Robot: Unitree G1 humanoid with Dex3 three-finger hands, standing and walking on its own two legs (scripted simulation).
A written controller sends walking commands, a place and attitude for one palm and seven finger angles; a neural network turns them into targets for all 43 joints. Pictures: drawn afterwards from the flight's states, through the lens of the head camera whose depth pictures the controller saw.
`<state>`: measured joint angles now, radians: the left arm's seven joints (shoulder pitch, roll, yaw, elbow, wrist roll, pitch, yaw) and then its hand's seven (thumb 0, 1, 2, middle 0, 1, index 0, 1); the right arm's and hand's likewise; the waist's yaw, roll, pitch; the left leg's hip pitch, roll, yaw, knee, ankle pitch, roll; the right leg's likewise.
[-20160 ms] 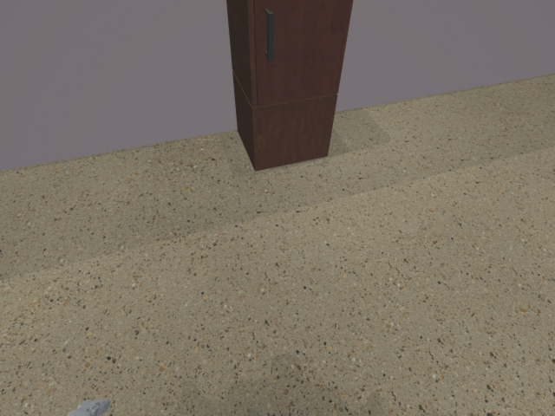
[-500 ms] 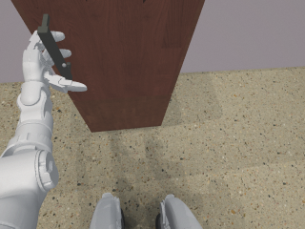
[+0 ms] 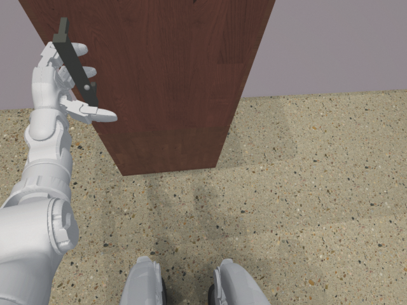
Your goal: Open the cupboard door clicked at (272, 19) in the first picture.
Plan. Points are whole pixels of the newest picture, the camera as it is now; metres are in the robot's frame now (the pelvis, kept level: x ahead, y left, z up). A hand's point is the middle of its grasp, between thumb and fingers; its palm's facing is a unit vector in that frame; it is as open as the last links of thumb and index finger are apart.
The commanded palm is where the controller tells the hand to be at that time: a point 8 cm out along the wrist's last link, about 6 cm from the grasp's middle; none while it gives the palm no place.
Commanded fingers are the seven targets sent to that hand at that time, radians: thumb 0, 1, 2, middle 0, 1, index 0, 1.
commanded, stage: close the thumb around the handle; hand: left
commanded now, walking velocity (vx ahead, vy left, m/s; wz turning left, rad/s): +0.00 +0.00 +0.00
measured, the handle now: (80, 68) +0.56 +0.20 +0.06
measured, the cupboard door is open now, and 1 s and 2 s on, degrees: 0 0 43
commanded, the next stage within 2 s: pull the door open along its arc in 0.78 s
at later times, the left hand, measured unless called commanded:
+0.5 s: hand (88, 85) +0.52 +0.18 +0.06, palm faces +0.07 -1.00 -0.01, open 9.1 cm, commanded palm +0.50 +0.22 +0.06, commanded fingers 0.00 0.73 0.83 -0.39 -1.33 -0.39 -1.33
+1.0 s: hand (93, 84) +0.52 +0.17 +0.06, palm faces +0.08 -1.00 -0.01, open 5.3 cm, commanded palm +0.48 +0.21 +0.06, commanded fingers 0.00 0.90 0.90 -0.40 -1.35 -0.40 -1.35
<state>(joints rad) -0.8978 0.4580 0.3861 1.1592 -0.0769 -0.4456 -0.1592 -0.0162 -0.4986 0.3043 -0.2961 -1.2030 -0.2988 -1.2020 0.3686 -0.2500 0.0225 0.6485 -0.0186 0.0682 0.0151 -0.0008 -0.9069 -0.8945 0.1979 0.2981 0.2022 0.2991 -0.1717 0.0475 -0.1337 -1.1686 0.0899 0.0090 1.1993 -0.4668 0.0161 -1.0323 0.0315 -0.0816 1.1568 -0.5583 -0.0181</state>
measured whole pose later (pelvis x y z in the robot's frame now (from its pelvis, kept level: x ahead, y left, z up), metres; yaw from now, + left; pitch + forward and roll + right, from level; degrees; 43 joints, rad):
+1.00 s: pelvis +0.01 +0.00 +0.00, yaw +0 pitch +25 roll -4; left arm -0.89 0.43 0.38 1.14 -0.07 -0.44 -0.11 0.00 0.78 0.85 -0.40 -1.35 -0.40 -1.35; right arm 0.37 -0.24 0.02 0.64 -0.03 0.08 0.03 0.00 -0.91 -0.89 0.20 0.30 0.20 0.30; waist -0.18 0.05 -0.13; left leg -1.16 0.09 0.02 1.19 -0.48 0.02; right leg -1.03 0.03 -0.07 1.15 -0.56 -0.01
